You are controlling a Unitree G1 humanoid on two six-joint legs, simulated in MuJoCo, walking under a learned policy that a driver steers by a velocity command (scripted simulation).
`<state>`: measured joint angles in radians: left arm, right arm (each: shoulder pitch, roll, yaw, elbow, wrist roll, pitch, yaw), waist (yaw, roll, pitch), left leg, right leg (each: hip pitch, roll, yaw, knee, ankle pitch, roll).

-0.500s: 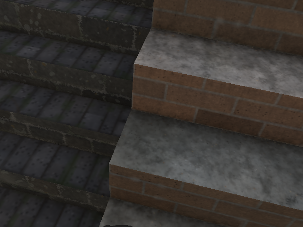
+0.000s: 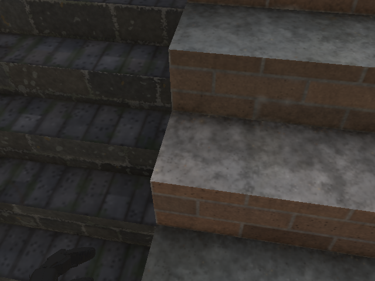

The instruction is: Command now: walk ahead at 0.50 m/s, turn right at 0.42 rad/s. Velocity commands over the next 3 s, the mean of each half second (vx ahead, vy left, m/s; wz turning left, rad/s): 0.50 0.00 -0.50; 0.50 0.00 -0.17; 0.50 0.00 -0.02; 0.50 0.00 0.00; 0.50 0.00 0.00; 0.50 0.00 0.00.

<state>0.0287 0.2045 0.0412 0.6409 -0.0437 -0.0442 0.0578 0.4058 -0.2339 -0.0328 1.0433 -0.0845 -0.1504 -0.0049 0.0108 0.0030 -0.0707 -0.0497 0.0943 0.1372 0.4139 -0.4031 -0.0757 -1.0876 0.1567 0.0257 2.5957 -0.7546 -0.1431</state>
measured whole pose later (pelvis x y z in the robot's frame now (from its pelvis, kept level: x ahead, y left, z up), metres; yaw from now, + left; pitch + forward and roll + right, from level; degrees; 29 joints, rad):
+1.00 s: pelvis +0.32 -0.08 +0.34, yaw -16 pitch +1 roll +7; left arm 0.18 0.19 0.04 0.79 -0.02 -0.17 0.02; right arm 0.13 -0.18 -0.04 0.91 -0.05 -0.07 0.02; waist 0.03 -0.03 -0.05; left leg -0.46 -0.01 0.25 0.90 -0.47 0.05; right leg -0.87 0.04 0.16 2.04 -0.12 -0.10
